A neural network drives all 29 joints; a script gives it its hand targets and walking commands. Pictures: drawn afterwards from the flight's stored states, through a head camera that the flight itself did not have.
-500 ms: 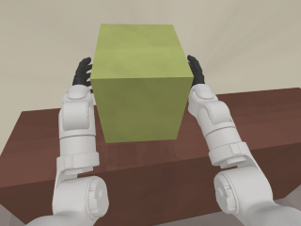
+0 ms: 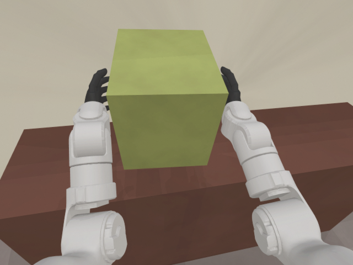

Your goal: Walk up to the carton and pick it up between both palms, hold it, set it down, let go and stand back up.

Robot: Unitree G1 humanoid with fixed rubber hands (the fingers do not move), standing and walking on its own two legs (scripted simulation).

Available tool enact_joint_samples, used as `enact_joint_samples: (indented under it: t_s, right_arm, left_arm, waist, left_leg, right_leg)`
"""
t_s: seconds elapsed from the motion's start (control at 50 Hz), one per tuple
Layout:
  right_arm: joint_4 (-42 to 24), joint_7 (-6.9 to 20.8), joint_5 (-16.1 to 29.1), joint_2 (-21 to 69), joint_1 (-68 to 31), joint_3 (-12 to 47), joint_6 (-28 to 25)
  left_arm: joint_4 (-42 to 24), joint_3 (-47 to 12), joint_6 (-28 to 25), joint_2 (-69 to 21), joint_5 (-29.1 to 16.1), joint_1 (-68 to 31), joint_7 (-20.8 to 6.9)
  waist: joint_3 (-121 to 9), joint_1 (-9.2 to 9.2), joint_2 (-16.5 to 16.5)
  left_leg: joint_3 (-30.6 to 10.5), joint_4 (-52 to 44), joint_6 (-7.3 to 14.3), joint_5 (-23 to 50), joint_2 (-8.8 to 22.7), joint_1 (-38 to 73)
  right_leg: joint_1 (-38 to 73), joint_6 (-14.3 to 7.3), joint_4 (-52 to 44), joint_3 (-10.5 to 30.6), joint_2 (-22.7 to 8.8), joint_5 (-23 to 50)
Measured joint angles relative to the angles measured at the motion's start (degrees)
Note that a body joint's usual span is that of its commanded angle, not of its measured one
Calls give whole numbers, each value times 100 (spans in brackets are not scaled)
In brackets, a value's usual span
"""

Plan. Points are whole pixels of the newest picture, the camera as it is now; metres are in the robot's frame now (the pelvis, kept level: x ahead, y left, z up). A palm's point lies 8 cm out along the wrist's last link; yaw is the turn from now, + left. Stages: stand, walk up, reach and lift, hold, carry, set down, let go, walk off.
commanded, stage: hold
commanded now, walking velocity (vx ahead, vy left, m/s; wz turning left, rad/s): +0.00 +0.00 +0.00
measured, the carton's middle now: (163, 99) +0.41 +0.02 +0.21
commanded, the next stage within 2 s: none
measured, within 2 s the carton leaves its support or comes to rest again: neither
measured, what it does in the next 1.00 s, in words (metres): stands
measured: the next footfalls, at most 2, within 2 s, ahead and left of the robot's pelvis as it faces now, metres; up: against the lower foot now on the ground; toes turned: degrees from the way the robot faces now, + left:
none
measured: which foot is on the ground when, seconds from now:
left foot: down 0.00-1.00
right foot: down 0.00-1.00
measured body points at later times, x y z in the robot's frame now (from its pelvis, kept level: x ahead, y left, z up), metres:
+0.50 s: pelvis +0.01 +0.00 +0.00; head -0.04 +0.02 +0.45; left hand +0.39 +0.16 +0.21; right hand +0.39 -0.13 +0.22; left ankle +0.04 +0.14 -0.75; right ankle +0.02 -0.14 -0.75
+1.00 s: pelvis +0.00 +0.00 +0.00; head -0.05 +0.03 +0.45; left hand +0.39 +0.16 +0.22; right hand +0.39 -0.13 +0.22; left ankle +0.04 +0.14 -0.75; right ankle +0.02 -0.14 -0.75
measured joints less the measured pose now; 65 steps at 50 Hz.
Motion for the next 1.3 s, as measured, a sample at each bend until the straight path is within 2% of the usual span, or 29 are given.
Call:
enact_joint_samples:
  t_s: [0.12, 0.34, 0.52, 0.68, 0.86, 1.12, 1.22, 1.3]
  right_arm:
    - [264, 89, -140, 35, -179, -138, -12]
    - [355, 62, -157, 31, -223, -129, -33]
    - [147, -46, 49, 2, -47, 117, -8]
    - [-294, -108, 141, -39, 227, 212, 14]
    - [32, 7, -47, 57, 6, -39, 47]
    - [304, 77, -193, 107, -191, -235, -29]
    - [287, 60, -144, 74, -162, -127, -35]
    - [24, -66, 45, -33, -26, 126, -14]
  left_arm:
    - [262, 105, -49, 0, 37, -171, 7]
    - [422, 158, -146, 12, 55, -219, -35]
    - [56, 99, -34, -2, 83, 62, -109]
    - [-306, -58, -21, -41, 15, 299, -63]
    - [20, 63, 36, -21, 94, 10, -83]
    - [351, 138, -92, 18, 89, -202, -61]
    - [274, 115, -61, 30, 78, -140, -73]
    - [72, 76, -77, 15, 30, 1, -86]
  waist:
    - [-51, 17, 8]
    - [-80, -17, -14]
    - [70, -69, -26]
    - [70, -101, -4]
    - [62, -8, -41]
    - [-40, -8, -46]
    - [-25, -44, -34]
    - [28, -72, -15]
  left_leg:
    - [0, -49, 0, 35, 3, -13]
    - [-45, -57, -22, -12, 23, 62]
    - [-53, -30, -23, -71, 9, 190]
    - [-60, 46, -3, -106, -9, 159]
    - [9, -27, 9, -19, -9, 115]
    - [-35, -66, -26, 7, 16, 58]
    - [-50, -66, -43, -10, 32, 72]
    - [-69, -40, -42, -42, 37, 124]
  right_leg:
    - [-55, -10, 41, 1, 1, -16]
    - [42, -26, 23, -44, 24, -73]
    - [214, -5, -31, -54, 13, -92]
    - [217, 17, -23, -58, -3, -91]
    - [81, 7, 38, 15, -9, -53]
    - [18, -30, 45, -26, 18, -66]
    - [45, -39, 31, -41, 35, -82]
    - [130, -24, 1, -59, 42, -90]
